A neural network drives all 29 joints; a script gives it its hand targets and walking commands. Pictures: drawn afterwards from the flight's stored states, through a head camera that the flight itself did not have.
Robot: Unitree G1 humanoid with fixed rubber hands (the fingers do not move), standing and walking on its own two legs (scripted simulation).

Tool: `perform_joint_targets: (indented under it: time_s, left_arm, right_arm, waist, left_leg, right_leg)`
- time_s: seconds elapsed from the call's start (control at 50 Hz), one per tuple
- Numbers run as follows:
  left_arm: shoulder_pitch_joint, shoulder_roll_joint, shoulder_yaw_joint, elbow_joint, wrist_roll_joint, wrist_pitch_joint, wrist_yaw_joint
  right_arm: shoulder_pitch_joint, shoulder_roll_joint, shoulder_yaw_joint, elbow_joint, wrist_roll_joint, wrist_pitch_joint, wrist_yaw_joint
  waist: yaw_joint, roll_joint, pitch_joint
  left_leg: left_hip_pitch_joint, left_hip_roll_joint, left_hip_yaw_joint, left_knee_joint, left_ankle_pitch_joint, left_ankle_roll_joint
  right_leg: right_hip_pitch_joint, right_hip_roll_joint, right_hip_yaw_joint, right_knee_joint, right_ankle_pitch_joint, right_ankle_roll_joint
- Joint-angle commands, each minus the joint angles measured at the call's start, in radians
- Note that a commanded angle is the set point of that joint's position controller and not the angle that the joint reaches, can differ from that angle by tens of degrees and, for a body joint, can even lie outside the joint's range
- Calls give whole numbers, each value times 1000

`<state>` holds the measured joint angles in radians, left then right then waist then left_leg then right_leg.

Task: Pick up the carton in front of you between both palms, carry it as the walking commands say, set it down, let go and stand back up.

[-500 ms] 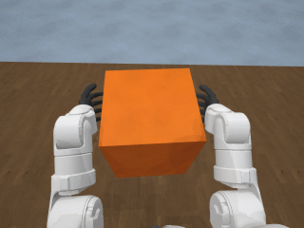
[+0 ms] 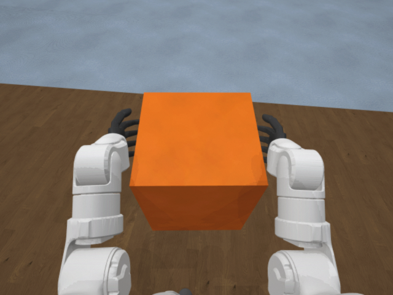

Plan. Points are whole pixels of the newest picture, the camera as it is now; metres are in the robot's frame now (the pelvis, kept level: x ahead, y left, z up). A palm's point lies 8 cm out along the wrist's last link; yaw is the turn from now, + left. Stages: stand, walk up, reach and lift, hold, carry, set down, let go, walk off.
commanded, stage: carry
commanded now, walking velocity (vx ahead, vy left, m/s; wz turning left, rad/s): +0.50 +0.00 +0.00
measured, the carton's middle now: (197, 167) +0.36 +0.02 +0.05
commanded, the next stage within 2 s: none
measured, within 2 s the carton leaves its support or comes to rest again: neither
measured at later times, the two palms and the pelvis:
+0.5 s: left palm (164, 69) +0.67 +0.13 +0.09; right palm (270, 75) +0.66 -0.17 +0.09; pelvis +0.31 -0.01 -0.04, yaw +2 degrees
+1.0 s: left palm (166, 34) +0.95 +0.17 +0.06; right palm (246, 37) +0.97 -0.13 +0.05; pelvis +0.61 -0.01 -0.07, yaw +0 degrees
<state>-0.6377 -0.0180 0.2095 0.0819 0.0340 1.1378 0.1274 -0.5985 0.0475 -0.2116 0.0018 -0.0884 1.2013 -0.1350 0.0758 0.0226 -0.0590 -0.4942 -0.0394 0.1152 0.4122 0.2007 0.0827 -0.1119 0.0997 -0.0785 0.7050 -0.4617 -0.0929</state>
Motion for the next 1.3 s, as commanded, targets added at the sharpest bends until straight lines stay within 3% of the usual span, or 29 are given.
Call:
perform_joint_targets:
  time_s: [0.0, 0.02, 0.04, 0.06, 0.1, 0.14, 0.26, 0.38, 0.42, 0.46, 0.48, 0.5, 0.52, 0.54, 0.56, 0.58, 0.64, 0.78, 0.92, 0.98, 1.0, 1.02, 1.04, 1.06, 1.08, 1.1, 1.16, 1.22, 1.28]
  left_arm:
    - [-602, -1054, -679, 22, -424, 21, -285]
    - [-621, -1078, -658, 52, -423, 30, -284]
    - [-617, -1074, -652, 50, -417, 32, -278]
    - [-664, -1085, -652, 18, -416, 27, -272]
    - [-717, -1123, -650, -34, -410, 13, -257]
    - [-681, -1129, -644, -61, -392, 7, -236]
    - [-582, -1104, -672, -114, -349, -10, -195]
    - [-569, -1014, -688, -158, -326, 11, -186]
    - [-542, -980, -671, -125, -313, 28, -194]
    - [-516, -947, -637, -71, -298, 40, -204]
    - [-513, -930, -617, -48, -292, 45, -211]
    - [-503, -917, -594, -17, -293, 49, -219]
    - [-527, -889, -562, 22, -289, 52, -221]
    - [-537, -890, -556, 44, -292, 55, -225]
    - [-551, -951, -577, 31, -324, 48, -235]
    - [-628, -1020, -604, -14, -364, 44, -245]
    - [-783, -1132, -674, -111, -467, 34, -263]
    - [-696, -1122, -689, -134, -478, 14, -270]
    - [-595, -1045, -686, -90, -439, 27, -268]
    - [-579, -1041, -675, -11, -430, 26, -277]
    - [-594, -1048, -674, 12, -432, 23, -280]
    - [-608, -1053, -669, 30, -430, 21, -283]
    - [-638, -1076, -654, 55, -428, 27, -284]
    - [-634, -1077, -643, 65, -423, 31, -278]
    - [-666, -1088, -647, 37, -423, 26, -273]
    - [-712, -1111, -648, 7, -424, 18, -268]
    - [-690, -1140, -640, -45, -402, 6, -239]
    - [-619, -1142, -650, -70, -377, -4, -213]
    - [-577, -1122, -670, -108, -354, -13, -198]
  right_arm:
    - [-599, 909, 612, 26, 338, -33, 219]
    - [-622, 878, 586, 65, 329, -35, 220]
    - [-595, 909, 590, 97, 344, -40, 228]
    - [-639, 966, 614, 64, 378, -48, 239]
    - [-797, 1062, 672, -30, 465, -56, 254]
    - [-852, 1113, 707, -79, 523, -64, 257]
    - [-751, 1098, 714, -114, 528, -73, 260]
    - [-702, 1024, 725, -119, 520, -59, 261]
    - [-674, 1000, 718, -74, 507, -50, 262]
    - [-671, 984, 708, -21, 498, -43, 265]
    - [-675, 979, 700, 7, 496, -42, 266]
    - [-692, 977, 691, 26, 489, -40, 266]
    - [-707, 991, 673, 63, 486, -26, 263]
    - [-728, 991, 649, 77, 482, -20, 257]
    - [-763, 1000, 657, 36, 482, -21, 253]
    - [-820, 1029, 658, 6, 482, -26, 246]
    - [-805, 1062, 631, -30, 452, -42, 216]
    - [-697, 1048, 662, -66, 393, -66, 178]
    - [-650, 957, 674, -71, 366, -41, 181]
    - [-616, 922, 634, -2, 338, -32, 199]
    - [-605, 917, 618, 20, 334, -32, 207]
    - [-602, 903, 599, 41, 333, -31, 216]
    - [-622, 881, 572, 78, 324, -33, 218]
    - [-607, 893, 567, 110, 333, -39, 223]
    - [-625, 951, 592, 89, 363, -46, 234]
    - [-709, 1004, 618, 38, 404, -53, 243]
    - [-844, 1109, 690, -63, 512, -65, 254]
    - [-792, 1118, 696, -90, 527, -72, 254]
    - [-741, 1104, 702, -107, 519, -75, 258]
  waist:
    - [-100, 37, -442]
    - [-135, 248, -546]
    - [-146, 213, -591]
    - [-148, 135, -515]
    - [-110, -6, -403]
    - [-96, 9, -398]
    - [-148, 91, -435]
    - [-189, 88, -371]
    - [-178, 92, -354]
    - [-109, 79, -380]
    - [-59, 46, -404]
    - [-57, -80, -446]
    - [-50, -274, -519]
    - [-14, -290, -581]
    - [8, -231, -555]
    - [-6, -118, -462]
    - [-61, -38, -380]
    - [-8, -119, -418]
    - [46, -123, -347]
    - [-26, -130, -374]
    - [-79, -106, -404]
    - [-95, 7, -443]
    - [-117, 213, -523]
    - [-147, 230, -599]
    - [-144, 149, -533]
    - [-138, 67, -464]
    - [-89, 10, -399]
    - [-113, 85, -443]
    - [-133, 111, -472]
  left_leg:
    - [658, 236, -220, 126, 518, 31]
    - [954, 449, -556, 203, 582, 229]
    - [913, 463, -678, 132, 118, 299]
    - [785, 389, -632, 60, -117, 264]
    - [547, 325, -515, 1, -133, 194]
    - [450, 291, -433, -20, -121, 157]
    - [624, 230, -280, 69, 350, 107]
    - [671, 133, -186, 144, 338, 78]
    - [618, 132, -165, 212, 279, 61]
    - [514, 123, -110, 395, 276, 20]
    - [375, 98, -86, 554, 99, 2]
    - [132, 54, -76, 725, -455, -6]
    - [-125, -54, -100, 936, -843, -41]
    - [-282, -30, -154, 1091, -856, -40]
    - [-352, 4, -163, 1094, -791, -25]
    - [-340, 38, -157, 1030, -717, -23]
    - [-191, 80, -142, 829, -602, -47]
    - [-314, 73, -82, 555, -361, -52]
    - [-165, -26, 18, 98, -74, -18]
    - [156, -27, 27, -40, 37, 14]
    - [359, 34, -14, -62, 102, 21]
    - [603, 194, -179, 86, 405, 35]
    - [909, 437, -507, 223, 658, 189]
    - [931, 477, -694, 153, 195, 303]
    - [797, 402, -659, 74, -93, 268]
    - [675, 353, -598, 35, -176, 223]
    - [439, 292, -409, 5, 44, 153]
    - [523, 261, -289, 64, 465, 116]
    - [599, 216, -214, 111, 588, 82]
  right_leg:
    - [-256, -107, 25, 438, 232, 25]
    - [-563, -5, 82, 703, -206, 85]
    - [-654, -35, 135, 792, -173, 54]
    - [-686, -73, 140, 742, -108, 31]
    - [-628, -118, 131, 576, 11, 39]
    - [-548, -130, 103, 467, 49, 60]
    - [-657, -125, 40, 241, 280, 67]
    - [-565, -54, -50, -132, 559, 38]
    - [-430, -42, -55, -250, 646, 11]
    - [-166, -42, -68, -348, 718, -10]
    - [27, -110, -22, -336, 772, -12]
    - [251, -298, 166, -159, 1107, -17]
    - [483, -487, 479, -78, 1291, -150]
    - [553, -545, 626, -117, 934, -266]
    - [441, -493, 671, -232, 483, -278]
    - [292, -422, 602, -276, 357, -222]
    - [34, -351, 425, -322, 428, -136]
    - [244, -290, 244, -226, 994, -79]
    - [303, -191, 137, -138, 1018, -51]
    - [190, -189, 79, 74, 1012, -1]
    - [52, -175, 49, 228, 871, 21]
    - [-204, -127, 40, 420, 386, 25]
    - [-530, -18, 66, 640, -189, 70]
    - [-656, -21, 129, 784, -199, 59]
    - [-689, -68, 140, 742, -125, 31]
    - [-683, -88, 133, 675, -54, 30]
    - [-536, -126, 100, 455, 39, 68]
    - [-551, -115, 58, 300, 137, 87]
    - [-570, -94, 28, 179, 289, 79]
